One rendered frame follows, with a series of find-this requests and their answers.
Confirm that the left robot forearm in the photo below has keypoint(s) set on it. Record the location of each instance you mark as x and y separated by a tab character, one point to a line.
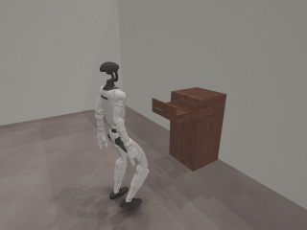
100	123

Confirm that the robot right upper arm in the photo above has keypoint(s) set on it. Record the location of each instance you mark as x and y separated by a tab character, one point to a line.
119	98

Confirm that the left robot foot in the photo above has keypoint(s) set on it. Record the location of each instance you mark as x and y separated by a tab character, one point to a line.
120	193

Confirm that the handle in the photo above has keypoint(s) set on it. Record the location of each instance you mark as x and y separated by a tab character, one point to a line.
159	110

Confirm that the robot left shin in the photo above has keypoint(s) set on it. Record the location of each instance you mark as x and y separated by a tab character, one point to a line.
118	177

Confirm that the right robot hand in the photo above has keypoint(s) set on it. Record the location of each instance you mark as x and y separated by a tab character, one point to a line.
132	153

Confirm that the robot left upper arm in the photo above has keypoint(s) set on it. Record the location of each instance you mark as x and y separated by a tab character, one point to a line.
99	105

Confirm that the left robot hand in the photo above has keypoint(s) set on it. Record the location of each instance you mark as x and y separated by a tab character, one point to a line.
101	136

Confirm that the right robot forearm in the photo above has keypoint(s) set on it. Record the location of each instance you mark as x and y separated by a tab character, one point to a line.
121	130

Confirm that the drawer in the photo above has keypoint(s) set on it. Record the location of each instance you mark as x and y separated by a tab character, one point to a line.
176	111

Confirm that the cabinet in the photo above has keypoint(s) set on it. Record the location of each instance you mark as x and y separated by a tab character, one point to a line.
196	143

